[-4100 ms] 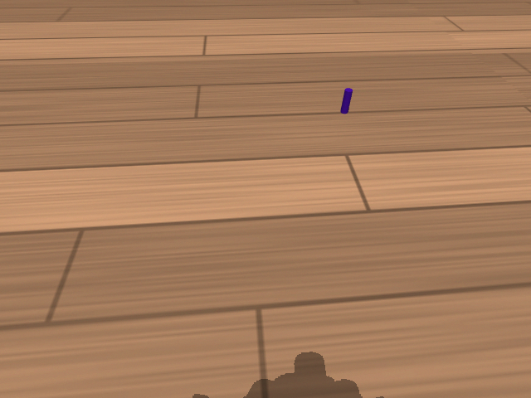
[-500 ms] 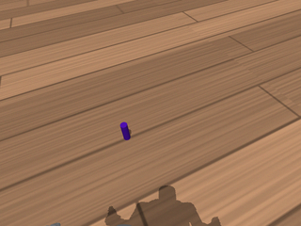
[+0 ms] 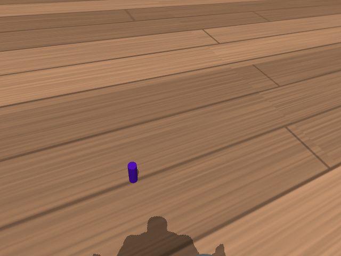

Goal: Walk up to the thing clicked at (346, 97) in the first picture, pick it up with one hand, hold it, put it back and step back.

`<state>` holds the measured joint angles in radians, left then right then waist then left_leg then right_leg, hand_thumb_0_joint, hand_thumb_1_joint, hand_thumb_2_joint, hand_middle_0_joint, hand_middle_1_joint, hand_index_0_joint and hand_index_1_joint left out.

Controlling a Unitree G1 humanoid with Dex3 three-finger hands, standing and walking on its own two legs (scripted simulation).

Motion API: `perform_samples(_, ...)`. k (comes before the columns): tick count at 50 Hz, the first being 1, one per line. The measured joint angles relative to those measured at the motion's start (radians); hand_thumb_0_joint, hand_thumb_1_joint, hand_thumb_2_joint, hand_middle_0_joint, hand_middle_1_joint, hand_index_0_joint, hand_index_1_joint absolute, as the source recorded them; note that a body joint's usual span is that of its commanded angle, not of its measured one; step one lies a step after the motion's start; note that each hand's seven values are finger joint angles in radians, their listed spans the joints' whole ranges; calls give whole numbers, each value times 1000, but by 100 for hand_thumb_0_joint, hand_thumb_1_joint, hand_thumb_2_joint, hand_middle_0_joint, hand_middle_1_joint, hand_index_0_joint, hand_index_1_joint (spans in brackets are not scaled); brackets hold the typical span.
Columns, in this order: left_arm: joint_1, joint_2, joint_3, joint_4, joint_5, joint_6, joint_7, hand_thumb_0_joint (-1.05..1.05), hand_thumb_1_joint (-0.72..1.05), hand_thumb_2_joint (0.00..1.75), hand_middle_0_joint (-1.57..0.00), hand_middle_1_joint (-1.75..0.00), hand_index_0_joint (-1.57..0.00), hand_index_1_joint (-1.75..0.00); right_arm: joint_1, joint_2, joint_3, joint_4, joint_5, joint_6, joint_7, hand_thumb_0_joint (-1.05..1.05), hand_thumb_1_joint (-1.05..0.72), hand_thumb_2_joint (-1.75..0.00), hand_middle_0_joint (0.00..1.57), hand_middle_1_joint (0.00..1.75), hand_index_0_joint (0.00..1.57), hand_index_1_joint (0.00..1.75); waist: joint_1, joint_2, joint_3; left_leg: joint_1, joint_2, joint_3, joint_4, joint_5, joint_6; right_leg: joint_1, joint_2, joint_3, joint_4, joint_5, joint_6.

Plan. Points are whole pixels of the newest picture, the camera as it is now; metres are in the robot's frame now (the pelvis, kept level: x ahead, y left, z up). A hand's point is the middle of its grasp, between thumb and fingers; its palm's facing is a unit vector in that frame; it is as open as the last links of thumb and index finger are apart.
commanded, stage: walk up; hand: left
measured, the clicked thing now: (132, 172) +0.72 +0.18 -0.69
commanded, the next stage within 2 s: none
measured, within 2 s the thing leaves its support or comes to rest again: neither
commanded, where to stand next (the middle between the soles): +0.37 -0.01 m, yaw -1 degrees
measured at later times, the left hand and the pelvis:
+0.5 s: hand (79, 225) +0.24 +0.23 -0.12, palm faces -0.04 -0.91 -0.41, open 7.4 cm; pelvis +0.15 -0.03 +0.00, yaw -3 degrees
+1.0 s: hand (73, 198) +0.33 +0.29 -0.17, palm faces -0.10 -0.94 -0.33, open 7.4 cm; pelvis +0.26 +0.02 -0.01, yaw -3 degrees
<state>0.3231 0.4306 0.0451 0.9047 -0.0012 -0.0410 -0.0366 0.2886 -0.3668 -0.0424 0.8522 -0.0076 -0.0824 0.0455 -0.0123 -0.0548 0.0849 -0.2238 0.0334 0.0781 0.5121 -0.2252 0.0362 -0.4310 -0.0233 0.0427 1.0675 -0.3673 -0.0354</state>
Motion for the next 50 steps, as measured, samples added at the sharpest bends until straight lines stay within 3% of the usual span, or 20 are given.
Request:
perform_samples(6, -18, -4, 8, -2, 6, 13, -20, 1, 91, 90, -20, -30, -20, -29, 39, -9, -3, 5, -4, 5, -3, 1, -90, -90, 21, 30, 21, 30, -5, -4, 0, 107, -23, 36, -78, -24, 6, -79, -62, -3, -180, 127, 39)
perform_samples(13, -55, -26, 11, 3, 15, 6, -34, 1, 91, 90, -20, -30, -20, -29, 73, -48, -17, 7, -7, 21, -1, 1, -90, -90, 21, 30, 21, 30, -21, 43, -2, 154, -29, 53, -40, -122, -18, -2, -74, -57, -439, 198, 24)
perform_samples(15, -61, -28, 13, -4, 16, -13, -28, 1, 91, 90, -20, -30, -20, -30, 83, -56, -18, 5, -5, 29, -3, 1, -90, -90, 21, 30, 21, 30, -22, 67, -5, 140, -11, 47, 41, -188, -30, 57, -50, -68, -504, 223, 21)
perform_samples(17, -76, -41, 17, -14, 19, -34, -14, 1, 91, 90, -20, -30, -20, -30, 72, -59, -18, 14, -1, 41, -10, 1, -90, -90, 21, 30, 21, 30, -18, 112, 12, 79, 21, 1, 224, -236, -4, 67, -19, -93, -461, 187, 27)
perform_samples(20, -77, -51, 8, -38, 7, -43, -5, 1, 91, 90, -20, -30, -20, -30, 47, -50, -2, 26, -3, 56, -12, 1, -90, -90, 20, 30, 20, 30, 7, 107, 19, -47, -22, -45, 487, -262, 4, 98, -24, -84, -455, 152, 18)
perform_samples(22, -69, -61, -1, -46, -1, -43, 1, 0, 90, 90, -20, -30, -20, -30, 29, -53, 1, 26, 4, 57, -8, 1, -90, -90, 20, 30, 20, 30, 15, 114, 19, -122, -22, -62, 549, -228, 3, 137, -24, -85, -501, 159, 17)
perform_samples(28, -27, -58, -11, -55, 6, -38, 3, 0, 90, 90, -20, -30, -21, -30, -6, -63, -11, 12, -1, 57, 12, 1, -90, -90, 20, 30, 21, 30, 24, 124, 10, -246, 33, -98, 414, -103, -23, 218, -8, -93, -584, 158, 20)
perform_samples(34, -2, -20, -1, -64, 17, -23, -7, 1, 90, 90, -20, -30, -21, -30, -2, -59, -28, 36, -15, 52, 27, 1, -90, -90, 20, 30, 20, 30, 34, 86, -11, -204, 53, -64, 160, -13, -38, 241, -14, -112, -537, 76, 31)
perform_samples(36, 7, -4, 1, -61, 20, -13, -7, 1, 90, 90, -20, -30, -21, -30, 10, -60, -33, 38, -17, 35, 22, 1, -90, -90, 20, 30, 21, 30, 30, 60, -23, -154, 34, -47, 100, 29, -31, 224, -33, -108, -458, 13, 33)
perform_samples(38, 3, 8, 7, -44, 18, 4, 5, 1, 90, 90, -20, -30, -21, -30, 11, -48, -34, 37, -23, 18, 6, 1, -90, -90, 20, 30, 21, 30, 26, 4, -16, -148, -2, -13, 145, 0, -19, 171, -58, -51, -306, -58, 1)
perform_samples(41, -14, 0, -4, -16, 13, 29, 25, 1, 91, 90, -20, -30, -20, -30, 10, -35, -23, 30, -13, 18, -10, 1, -90, -90, 20, 30, 21, 30, 6, 1, -5, -126, 7, -9, 155, -34, -4, 73, -1, -21, -91, -111, -8)
perform_samples(45, -46, 5, -6, -7, 2, 36, 27, 1, 91, 90, -20, -30, -20, -29, 15, -7, 0, 22, -8, 10, -29, 1, -90, -90, 20, 30, 21, 30, -2, -24, 27, -63, -2, 2, 67, -5, 0, -15, 7, -2, -39, -49, 0)
perform_samples(50, -78, -5, -5, 11, 1, 55, 26, 1, 91, 90, -20, -30, -20, -29, -1, -2, 16, 30, -6, 18, -46, 1, -90, -90, 21, 30, 21, 30, 1, -19, 47, -42, -9, 17, 42, -7, 4, -30, -18, 9, -161, 20, 19)
